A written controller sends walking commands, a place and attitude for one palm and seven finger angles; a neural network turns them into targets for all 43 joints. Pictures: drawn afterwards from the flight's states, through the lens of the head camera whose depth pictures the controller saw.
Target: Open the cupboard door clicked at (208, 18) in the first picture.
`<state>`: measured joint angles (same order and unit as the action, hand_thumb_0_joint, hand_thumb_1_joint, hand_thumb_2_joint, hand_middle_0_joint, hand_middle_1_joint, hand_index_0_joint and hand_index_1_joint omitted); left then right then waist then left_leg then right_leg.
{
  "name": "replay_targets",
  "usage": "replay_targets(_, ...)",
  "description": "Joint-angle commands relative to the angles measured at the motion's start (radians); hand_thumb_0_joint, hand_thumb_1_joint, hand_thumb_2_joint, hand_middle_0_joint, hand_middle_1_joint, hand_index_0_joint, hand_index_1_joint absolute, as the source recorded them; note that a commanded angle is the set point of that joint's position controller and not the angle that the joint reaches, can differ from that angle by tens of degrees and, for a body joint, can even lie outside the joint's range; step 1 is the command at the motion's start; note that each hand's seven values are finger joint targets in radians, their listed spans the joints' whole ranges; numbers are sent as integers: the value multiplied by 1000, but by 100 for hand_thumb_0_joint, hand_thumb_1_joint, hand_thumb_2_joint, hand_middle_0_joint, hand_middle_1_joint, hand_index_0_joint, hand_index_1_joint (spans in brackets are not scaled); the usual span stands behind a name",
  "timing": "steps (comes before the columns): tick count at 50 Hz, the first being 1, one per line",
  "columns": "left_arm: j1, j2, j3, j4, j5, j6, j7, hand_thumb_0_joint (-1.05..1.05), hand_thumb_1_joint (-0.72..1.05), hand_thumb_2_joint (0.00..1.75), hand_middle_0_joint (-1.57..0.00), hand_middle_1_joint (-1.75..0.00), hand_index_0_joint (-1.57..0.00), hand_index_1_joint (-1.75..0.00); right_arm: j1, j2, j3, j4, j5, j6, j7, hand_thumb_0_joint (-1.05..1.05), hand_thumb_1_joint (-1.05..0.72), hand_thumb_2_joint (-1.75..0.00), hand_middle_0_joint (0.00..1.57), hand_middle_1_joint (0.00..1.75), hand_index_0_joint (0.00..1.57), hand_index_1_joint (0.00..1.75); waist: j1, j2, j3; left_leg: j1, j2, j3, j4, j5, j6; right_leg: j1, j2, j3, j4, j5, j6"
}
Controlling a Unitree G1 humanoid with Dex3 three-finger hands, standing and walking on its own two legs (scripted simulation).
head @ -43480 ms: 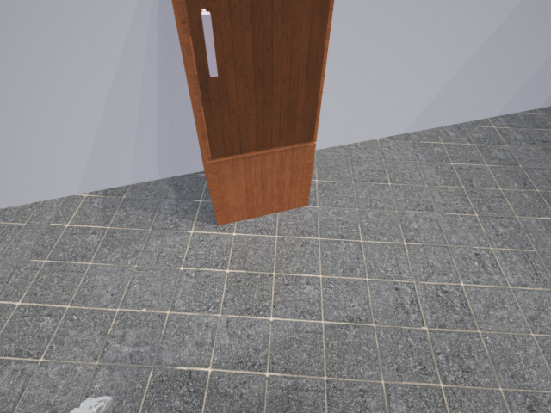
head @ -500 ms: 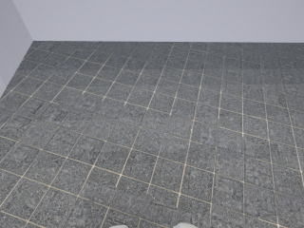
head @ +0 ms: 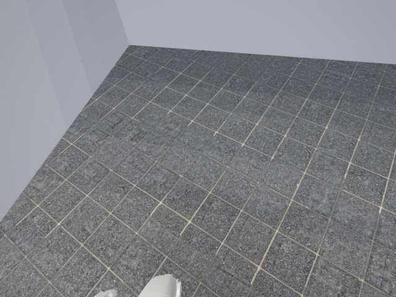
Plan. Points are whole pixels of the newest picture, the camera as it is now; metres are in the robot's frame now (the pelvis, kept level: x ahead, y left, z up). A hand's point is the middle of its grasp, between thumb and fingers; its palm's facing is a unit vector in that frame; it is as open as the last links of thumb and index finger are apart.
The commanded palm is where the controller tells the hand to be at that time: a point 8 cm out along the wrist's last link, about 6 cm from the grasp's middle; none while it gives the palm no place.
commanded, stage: turn to face it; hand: left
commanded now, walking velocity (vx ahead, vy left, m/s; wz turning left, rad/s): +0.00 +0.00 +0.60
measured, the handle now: out of the picture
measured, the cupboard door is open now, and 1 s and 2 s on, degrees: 41 41 41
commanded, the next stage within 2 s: none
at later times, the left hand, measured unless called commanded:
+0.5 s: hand out of the picture +0.02 +0.23 -0.16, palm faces +0.33 -0.90 -0.29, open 7.4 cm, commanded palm none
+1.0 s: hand out of the picture -0.06 +0.17 -0.18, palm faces +0.62 -0.75 -0.23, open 7.3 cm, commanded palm none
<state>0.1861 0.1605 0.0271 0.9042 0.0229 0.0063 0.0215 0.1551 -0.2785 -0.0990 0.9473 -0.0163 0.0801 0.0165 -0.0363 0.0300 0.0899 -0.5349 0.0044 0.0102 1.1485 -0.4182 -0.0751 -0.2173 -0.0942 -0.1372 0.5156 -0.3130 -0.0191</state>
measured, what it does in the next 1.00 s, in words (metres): steps on the spot, turning left: left foot, then right foot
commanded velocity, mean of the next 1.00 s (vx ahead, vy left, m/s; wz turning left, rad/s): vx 0.00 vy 0.00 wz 0.60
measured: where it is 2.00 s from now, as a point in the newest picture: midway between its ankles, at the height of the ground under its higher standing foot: outside the picture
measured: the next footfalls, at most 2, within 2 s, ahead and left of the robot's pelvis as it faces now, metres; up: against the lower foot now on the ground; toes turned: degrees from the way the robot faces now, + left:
left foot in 0.24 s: +0.02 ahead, +0.13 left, +0.00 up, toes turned +17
right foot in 0.60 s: +0.11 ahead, -0.12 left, +0.00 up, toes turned +18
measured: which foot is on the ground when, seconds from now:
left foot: up 0.00-0.22, down 0.24-0.60, up 0.62-0.98, down 1.00-1.00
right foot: down 0.00-0.24, up 0.26-0.58, down 0.60-1.00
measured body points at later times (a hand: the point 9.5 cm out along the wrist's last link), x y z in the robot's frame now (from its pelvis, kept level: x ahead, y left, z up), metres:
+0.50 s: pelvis +0.01 +0.00 -0.01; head +0.05 +0.01 +0.44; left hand +0.00 +0.28 -0.14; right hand +0.17 -0.21 -0.15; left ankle -0.02 +0.12 -0.74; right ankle +0.04 -0.14 -0.69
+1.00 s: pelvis +0.02 -0.02 -0.02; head +0.05 +0.01 +0.43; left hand -0.09 +0.21 -0.16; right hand +0.26 -0.17 -0.15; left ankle -0.04 +0.06 -0.74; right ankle +0.07 -0.13 -0.74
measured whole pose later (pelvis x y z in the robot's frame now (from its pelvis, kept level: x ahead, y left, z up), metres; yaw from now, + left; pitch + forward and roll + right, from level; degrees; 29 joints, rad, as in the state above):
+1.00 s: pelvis +0.02 -0.02 -0.02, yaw +38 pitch +0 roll +1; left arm 0.23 0.21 0.06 0.90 0.03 0.01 0.01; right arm 0.11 -0.24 -0.07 0.92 -0.01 0.06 0.03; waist 0.01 -0.03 0.11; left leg -0.30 0.01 0.11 0.60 -0.31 -0.03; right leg -0.25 -0.19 -0.30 0.66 -0.37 0.03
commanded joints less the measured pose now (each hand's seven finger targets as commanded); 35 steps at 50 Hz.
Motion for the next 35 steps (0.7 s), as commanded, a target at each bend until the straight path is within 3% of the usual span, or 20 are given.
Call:
replay_targets(1, 92, 203, 58, -50, 0, -30, 18, 0, 90, 90, -20, -30, -20, -30, -81, -12, 9, -89, 4, -20, 12, 0, -90, -90, 20, 30, 20, 30, 61, -211, -115, -39, 23, 46, -142, -13, -7, 220, -230, 85, -106, 717, -65)
replay_targets(6, 114, 234, 74, -39, 9, -25, 15, 0, 90, 90, -20, -30, -20, -30, -127, 2, 21, -114, 7, -31, 16, 0, -90, -90, 20, 30, 20, 30, 83, -251, -125, 60, 17, 99, -368, -36, 16, 231, -270, 50, -53, 747, -78)
replay_targets(8, 100, 252, 80, -42, 8, -22, 12, 0, 90, 90, -20, -30, -20, -30, -100, -10, 20, -115, 8, -38, 14, 0, -90, -90, 20, 30, 20, 30, 69, -257, -141, 129, 8, 116, -468, -7, 31, 213, -286, 29, -12, 740, -70)
replay_targets(10, 70, 262, 85, -47, -4, -22, 6, 0, 90, 90, -20, -30, -20, -30, -11, -43, 11, -97, 2, -45, 10, 0, -90, -90, 20, 30, 20, 30, 9, -205, -183, 312, -7, 129, -651, 166, 50, 130, -265, -37, 120, 677, -18)
replay_targets(11, 57, 236, 79, -57, -10, -20, 1, 0, 90, 90, -20, -30, -20, -30, 58, -105, -5, -80, -2, -53, 9, 0, -90, -90, 20, 30, 20, 30, -29, -55, -238, 505, 79, 29, -736, 368, 83, -13, -221, -67, 294, 489, 30)
replay_targets(12, 21, 162, 59, -104, -19, -14, -10, 0, 90, 90, -20, -30, -20, -30, 133, -229, -39, -72, -10, -60, -1, 0, -90, -90, 20, 30, 20, 30, -77, 270, -258, 657, 380, -388, -753, 790, 242, -341, -53, -69, 540, -255, 110)
replay_targets(13, -51, 169, 52, -137, -7, 5, 0, 0, 90, 90, -20, -30, -20, -30, 185, -252, -39, -49, -3, -49, -11, 0, -90, -90, 20, 30, 20, 30, -90, 195, -261, 635, 450, -413, -729, 975, 336, -401, -32, 70, 658, -368, 100)
replay_targets(14, -50, 178, 56, -149, -6, 10, 3, 0, 90, 90, -20, -30, -20, -30, 151, -238, -33, -61, -7, -48, -13, 0, -90, -90, 20, 30, 20, 30, -60, 93, -224, 557, 439, -319, -738, 787, 338, -389, -52, 108, 685, -320, 91)
replay_targets(15, -68, 163, 60, -122, -1, 15, 2, 0, 90, 90, -20, -30, -20, -30, 105, -195, -26, -76, -8, -57, -23, 0, -90, -90, 20, 30, 20, 30, -48, 143, -191, 494, 356, -330, -767, 699, 300, -399, -46, 116, 688, -243, 101)
replay_targets(16, -51, 170, 62, -99, -2, 19, -1, 0, 90, 90, -20, -30, -20, -30, 43, -171, -17, -90, -8, -58, -29, 0, -90, -90, 20, 30, 20, 30, -15, 173, -164, 445, 306, -277, -775, 622, 267, -388, -47, 139, 694, -175, 109)
replay_targets(18, -19, 172, 65, -80, -1, 25, -10, 0, 90, 90, -20, -30, -20, -30, -7, -146, -6, -102, -7, -61, -31, 0, -90, -90, 20, 30, 20, 30, 15, 135, -108, 364, 244, -224, -798, 536, 234, -349, -24, 142, 658, -111, 109)
replay_targets(21, -12, 161, 61, -78, -3, 26, -13, 0, 90, 90, -20, -30, -20, -30, 0, -157, -9, -103, -9, -62, -27, 0, -90, -90, 20, 30, 20, 30, 21, 78, -108, 337, 220, -225, -803, 446, 231, -288, 7, 123, 517, -111, 109)
replay_targets(25, -8, 145, 56, -91, -8, 19, -10, 0, 90, 90, -20, -30, -20, -30, -9, -160, -17, -105, -14, -52, -21, 0, -90, -90, 20, 30, 20, 30, 21, 133, -110, 274, 200, -272, -773, 383, 227, -157, 57, 90, 276, -126, 102)
replay_targets(27, 63, 147, 60, -75, -10, 7, -10, 0, 90, 90, -20, -30, -20, -30, -45, -156, -22, -117, -9, -47, -21, 0, -90, -90, 20, 30, 20, 30, 57, 133, -136, 212, 173, -273, -708, 378, 200, -17, 82, 73, 100, -20, 97)
replay_targets(28, 110, 170, 67, -63, -9, -3, -6, 0, 90, 90, -20, -30, -20, -30, -61, -136, -19, -123, -1, -47, -19, 0, -90, -90, 20, 30, 20, 30, 86, 76, -146, 136, 129, -251, -639, 322, 161, 105, 59, 87, -52, 80, 92)
replay_targets(29, 144, 250, 83, -59, 5, -17, 4, 0, 90, 90, -20, -30, -20, -30, -41, -70, -12, -133, 10, -48, -15, 0, -90, -90, 20, 30, 20, 30, 100, -160, -162, -19, 13, -142, -457, 93, 89, 237, -139, 286, -210, 62, 42)
replay_targets(30, 145, 328, 94, -69, 10, -17, 11, 0, 90, 90, -20, -30, -20, -30, -56, -32, -6, -156, 9, -50, -12, 0, -90, -90, 20, 30, 20, 30, 113, -412, -145, -109, -85, -21, -172, -215, 34, 202, -394, 549, -265, 207, -78)
replay_targets(31, 119, 311, 86, -75, 2, -16, 16, 0, 90, 90, -20, -30, -20, -30, -54, -77, -15, -150, 3, -42, -8, 0, -90, -90, 20, 30, 20, 30, 96, -313, -134, -64, -21, -86, 4, -204, 45, 88, -426, 494, -249, 231, -131)
replay_targets(33, -11, 218, 65, -103, -1, -14, 17, 0, 90, 90, -20, -30, -20, -30, -24, -61, -18, -97, -4, -21, 0, 0, -90, -90, 20, 30, 20, 30, 26, -260, -59, -58, 22, -72, 144, -57, 30, -20, -296, 345, -246, 128, -96)
replay_targets(35, -31, 182, 53, -106, -3, -19, 14, 0, 90, 90, -20, -30, -20, -30, -14, -36, -5, -83, -4, -18, 10, 0, -90, -90, 20, 30, 20, 30, 10, -248, -60, -55, 34, -30, 117, 7, 12, 11, -232, 172, -198, 319, -66)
